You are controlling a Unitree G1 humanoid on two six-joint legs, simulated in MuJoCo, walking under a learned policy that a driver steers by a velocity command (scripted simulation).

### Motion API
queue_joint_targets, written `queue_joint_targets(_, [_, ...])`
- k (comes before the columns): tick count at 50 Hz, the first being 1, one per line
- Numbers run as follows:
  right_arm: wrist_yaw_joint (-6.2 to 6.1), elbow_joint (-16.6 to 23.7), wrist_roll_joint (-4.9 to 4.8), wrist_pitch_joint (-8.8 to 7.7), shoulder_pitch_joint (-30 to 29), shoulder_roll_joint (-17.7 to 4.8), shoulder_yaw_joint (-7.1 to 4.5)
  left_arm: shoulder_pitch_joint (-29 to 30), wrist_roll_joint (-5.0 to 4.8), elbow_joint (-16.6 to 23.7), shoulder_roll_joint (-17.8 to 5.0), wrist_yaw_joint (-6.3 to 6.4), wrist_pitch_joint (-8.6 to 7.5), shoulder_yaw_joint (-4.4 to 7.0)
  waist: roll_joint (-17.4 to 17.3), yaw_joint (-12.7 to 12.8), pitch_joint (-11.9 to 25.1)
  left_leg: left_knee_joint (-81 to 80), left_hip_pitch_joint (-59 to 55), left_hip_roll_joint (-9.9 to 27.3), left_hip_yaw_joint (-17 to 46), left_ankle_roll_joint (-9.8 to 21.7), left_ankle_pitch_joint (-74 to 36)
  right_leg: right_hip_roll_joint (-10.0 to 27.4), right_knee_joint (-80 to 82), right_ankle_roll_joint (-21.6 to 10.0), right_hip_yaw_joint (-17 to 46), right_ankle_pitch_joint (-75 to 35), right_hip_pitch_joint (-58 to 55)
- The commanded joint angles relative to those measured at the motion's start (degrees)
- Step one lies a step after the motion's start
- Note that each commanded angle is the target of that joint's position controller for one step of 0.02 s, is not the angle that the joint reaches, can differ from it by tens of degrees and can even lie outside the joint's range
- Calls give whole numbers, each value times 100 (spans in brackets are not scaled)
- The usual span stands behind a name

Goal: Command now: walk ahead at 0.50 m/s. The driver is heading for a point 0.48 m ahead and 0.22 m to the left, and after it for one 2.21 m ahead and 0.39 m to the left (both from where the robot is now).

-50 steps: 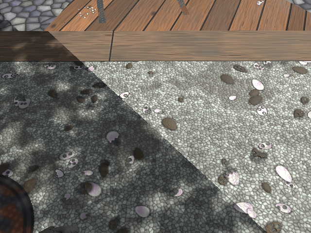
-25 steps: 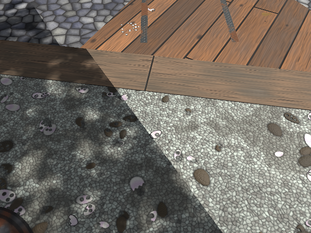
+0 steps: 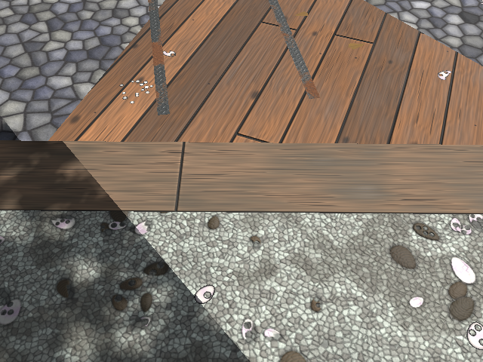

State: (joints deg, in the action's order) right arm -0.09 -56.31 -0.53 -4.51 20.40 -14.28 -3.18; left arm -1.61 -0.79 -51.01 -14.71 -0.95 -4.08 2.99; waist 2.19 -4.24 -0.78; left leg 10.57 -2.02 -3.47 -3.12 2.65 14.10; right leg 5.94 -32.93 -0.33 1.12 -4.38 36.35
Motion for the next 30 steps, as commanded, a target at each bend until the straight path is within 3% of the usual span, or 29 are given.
queue_joint_targets(1, [-53, 46, -39, 43, 266, -975, -223, 779, -32, 538, -387, -101, -123, 34, -555, 15, -437, -105, -76, 1773, 676, 795, -1815, -107, 333, -136, -45, 207, 119])
queue_joint_targets(3, [-71, 24, -63, 103, 227, -1027, -253, 592, -29, 546, -554, -133, -164, 94, -636, 215, -316, 283, -273, 1878, 830, 707, -2477, -225, 491, -260, -58, 656, -313])
queue_joint_targets(4, [-76, 58, -70, 130, 97, -1078, -267, 189, -20, 454, -697, -124, -186, 167, -729, 469, -84, 720, -240, 1811, 822, 643, -3304, -393, 570, -341, -186, 824, -946])
queue_joint_targets(5, [-75, 103, -63, 158, -11, -989, -228, -685, -5, 185, -934, -87, -199, 305, -670, 897, 431, 1641, 39, 1521, 663, 505, -3818, -518, 665, -482, -291, 724, -2160])
queue_joint_targets(6, [-75, 249, 11, 160, -27, -782, -131, -1784, 90, -58, -1321, -25, -207, 433, -306, 1276, 1300, 3218, 1135, 1161, 452, 312, -2755, 243, 373, -796, 473, 664, -4000])
queue_joint_targets(7, [-25, 286, 18, 59, 737, -26, 81, -2306, 94, -207, -1775, -11, -154, 549, 1140, 997, 2167, 5389, 3502, 149, 198, -134, 451, 1702, 808, -1640, 3001, 1800, -6148])
queue_joint_targets(8, [-21, 210, -80, -45, 487, -476, -20, -2270, 65, -164, -1210, -10, -151, 378, 968, 1165, 2228, 6165, 4049, 210, 1047, -70, 1951, 1754, 1438, -1562, 3779, 2433, -5981])
queue_joint_targets(9, [-20, 378, -238, -96, -25, -874, -152, -1792, 53, -108, -943, 14, -170, 288, 731, 1089, 1330, 6410, 4463, 507, 1057, 15, 1570, 1585, 1581, -1253, 2903, 2506, -5226])
queue_joint_targets(10, [-56, 441, -257, -99, -297, -867, -163, -1314, 70, -18, -772, 23, -190, 232, 425, 914, 818, 6252, 4364, 813, 906, 40, 1040, 1401, 1759, -1084, 2203, 2185, -4390])
queue_joint_targets(11, [-93, 444, -193, -66, -416, -805, -200, -983, 95, -3, -569, 10, -213, 181, 279, 760, 437, 5961, 4155, 989, 872, 34, 657, 1206, 1996, -985, 1652, 1853, -3677])
queue_joint_targets(12, [-103, 407, -171, 14, -276, -682, -228, -802, 150, -14, -458, 6, -246, 149, 436, 558, 287, 5751, 3776, 1151, 924, 33, 376, 1040, 2187, -887, 1185, 1588, -3186])
queue_joint_targets(14, [-85, 383, -177, 171, -132, -405, -220, -702, 172, -76, -407, 6, -272, 154, 426, 392, 137, 5577, 3507, 1235, 894, 13, 173, 922, 2458, -897, 617, 1260, -2739])
queue_joint_targets(17, [-86, 583, -128, 293, -473, -382, -250, -804, 193, -164, -616, 91, -297, 221, 202, 355, -113, 5109, 3966, 1275, 945, -83, -462, 937, 2657, -973, 34, 758, -2686])
queue_joint_targets(22, [80, 871, -67, 230, -1253, -282, -198, -1013, 169, -200, -799, 221, -227, 262, 30, 552, -311, 3574, 4028, 1152, 557, -132, -1679, 806, 2746, -853, -827, 301, -2980])
queue_joint_targets(26, [228, 1234, -59, 231, -1989, -215, -118, -1470, 74, -316, -943, 256, -93, 319, -97, 809, -553, 2854, 4262, 1046, 212, -4, -1553, 1025, 2526, -820, -1159, -81, -3761])
queue_joint_targets(28, [304, 1401, -71, 244, -2111, -274, -126, -1534, 19, -331, -1024, 252, 1, 356, -17, 757, -548, 2677, 4219, 923, 38, 129, -1112, 1146, 2188, -746, -1288, -803, -4161])
queue_joint_targets(30, [346, 1472, -74, 269, -1866, -471, -217, -1391, -33, -254, -1194, 275, 79, 409, 194, 491, -243, 2662, 3579, 575, -288, 336, -535, 1167, 1475, -627, -1447, -2694, -4354])
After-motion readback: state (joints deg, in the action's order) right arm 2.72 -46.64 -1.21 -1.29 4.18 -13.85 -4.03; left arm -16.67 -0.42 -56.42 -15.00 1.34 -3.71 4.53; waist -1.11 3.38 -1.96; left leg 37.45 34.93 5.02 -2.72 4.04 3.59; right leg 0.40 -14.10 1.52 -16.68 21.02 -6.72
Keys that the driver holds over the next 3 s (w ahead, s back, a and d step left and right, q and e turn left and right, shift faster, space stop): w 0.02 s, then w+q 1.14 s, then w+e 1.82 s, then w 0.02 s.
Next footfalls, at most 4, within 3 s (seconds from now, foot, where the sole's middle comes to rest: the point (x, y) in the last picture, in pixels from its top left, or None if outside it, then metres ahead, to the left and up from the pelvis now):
0.12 right None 0.26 -0.14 -0.78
0.66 left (182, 360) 0.51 0.15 -0.78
1.14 right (197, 246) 0.86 0.10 -0.78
1.56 left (98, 249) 0.87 0.41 -0.78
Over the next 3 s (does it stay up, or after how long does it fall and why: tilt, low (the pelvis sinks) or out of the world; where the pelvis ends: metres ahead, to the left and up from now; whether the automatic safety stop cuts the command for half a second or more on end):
stays up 1.63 0.47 -0.17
